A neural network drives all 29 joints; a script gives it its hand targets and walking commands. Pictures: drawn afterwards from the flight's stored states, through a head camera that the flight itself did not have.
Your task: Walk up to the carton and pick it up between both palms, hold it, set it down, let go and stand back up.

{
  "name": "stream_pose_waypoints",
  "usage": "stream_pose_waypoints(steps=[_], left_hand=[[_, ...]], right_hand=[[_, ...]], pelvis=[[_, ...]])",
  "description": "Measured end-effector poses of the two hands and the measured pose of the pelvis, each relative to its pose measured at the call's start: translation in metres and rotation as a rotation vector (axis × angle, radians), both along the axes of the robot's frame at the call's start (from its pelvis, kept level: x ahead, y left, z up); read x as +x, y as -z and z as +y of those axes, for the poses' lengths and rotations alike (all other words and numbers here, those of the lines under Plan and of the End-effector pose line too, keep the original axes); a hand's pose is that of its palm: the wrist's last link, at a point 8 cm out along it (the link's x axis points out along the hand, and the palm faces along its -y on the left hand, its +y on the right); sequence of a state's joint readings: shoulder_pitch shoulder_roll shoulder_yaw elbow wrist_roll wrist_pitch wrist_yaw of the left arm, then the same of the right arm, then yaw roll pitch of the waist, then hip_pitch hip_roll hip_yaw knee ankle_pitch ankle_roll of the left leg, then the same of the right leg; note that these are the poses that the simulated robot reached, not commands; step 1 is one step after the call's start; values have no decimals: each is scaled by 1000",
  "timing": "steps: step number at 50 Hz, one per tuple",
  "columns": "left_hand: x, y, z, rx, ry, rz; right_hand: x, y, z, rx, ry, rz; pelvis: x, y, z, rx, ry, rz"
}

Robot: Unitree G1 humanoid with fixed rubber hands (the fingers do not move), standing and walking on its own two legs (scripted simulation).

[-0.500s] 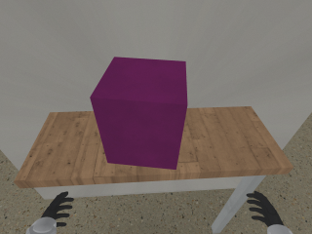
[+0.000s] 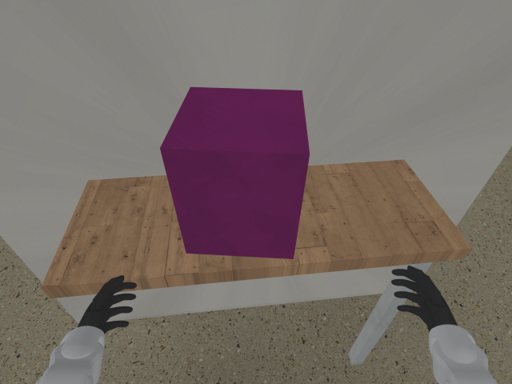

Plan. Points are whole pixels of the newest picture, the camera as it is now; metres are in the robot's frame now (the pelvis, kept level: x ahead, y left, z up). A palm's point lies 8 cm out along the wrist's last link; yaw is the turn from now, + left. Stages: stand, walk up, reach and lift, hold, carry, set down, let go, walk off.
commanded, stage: reach and lift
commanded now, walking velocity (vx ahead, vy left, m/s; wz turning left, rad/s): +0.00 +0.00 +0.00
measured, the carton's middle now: (242, 174) +0.44 +0.03 +0.10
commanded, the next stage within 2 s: none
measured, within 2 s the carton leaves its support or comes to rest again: neither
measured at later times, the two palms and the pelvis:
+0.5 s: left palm (90, 307) +0.19 +0.23 +0.08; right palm (408, 315) +0.17 -0.20 +0.08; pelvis +0.00 +0.00 +0.00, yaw -1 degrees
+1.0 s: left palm (110, 247) +0.26 +0.21 +0.13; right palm (407, 260) +0.23 -0.20 +0.11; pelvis +0.02 +0.00 +0.00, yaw -1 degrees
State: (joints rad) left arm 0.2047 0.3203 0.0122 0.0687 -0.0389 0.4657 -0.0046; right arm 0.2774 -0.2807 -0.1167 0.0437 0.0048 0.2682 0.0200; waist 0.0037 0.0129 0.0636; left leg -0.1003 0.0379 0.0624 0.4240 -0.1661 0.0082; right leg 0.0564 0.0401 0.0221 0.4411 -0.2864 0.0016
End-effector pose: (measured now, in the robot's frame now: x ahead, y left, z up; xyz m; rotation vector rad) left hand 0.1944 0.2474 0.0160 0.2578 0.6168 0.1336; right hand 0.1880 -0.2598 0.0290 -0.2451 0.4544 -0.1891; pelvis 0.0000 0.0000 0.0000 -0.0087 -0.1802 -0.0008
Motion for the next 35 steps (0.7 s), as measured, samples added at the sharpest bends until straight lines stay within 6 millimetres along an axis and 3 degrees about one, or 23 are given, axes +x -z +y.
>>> stream_pose_waypoints(steps=[4, 9, 18, 30, 35], left_hand=[[-2, -5, -21, -91, 16, -13], [-2, -25, -35, -110, 70, -99], [-8, -41, -23, -112, 87, -159], [4, -79, -20, -141, 144, -302], [15, -87, -23, -146, 155, -323]], right_hand=[[-7, 2, -4, 17, 53, 14], [-19, -3, 16, 71, 59, -9], [-19, -32, 52, 154, 55, -131], [-10, -55, 71, 187, 68, -194], [-6, -61, 67, 183, 74, -209]], pelvis=[[-3, -1, -8, 20, 12, 22], [-3, -4, -13, 25, 13, 38], [-3, -4, -10, 23, 12, 39], [0, -4, 3, 22, 9, 42], [2, -5, 3, 22, 9, 45]])
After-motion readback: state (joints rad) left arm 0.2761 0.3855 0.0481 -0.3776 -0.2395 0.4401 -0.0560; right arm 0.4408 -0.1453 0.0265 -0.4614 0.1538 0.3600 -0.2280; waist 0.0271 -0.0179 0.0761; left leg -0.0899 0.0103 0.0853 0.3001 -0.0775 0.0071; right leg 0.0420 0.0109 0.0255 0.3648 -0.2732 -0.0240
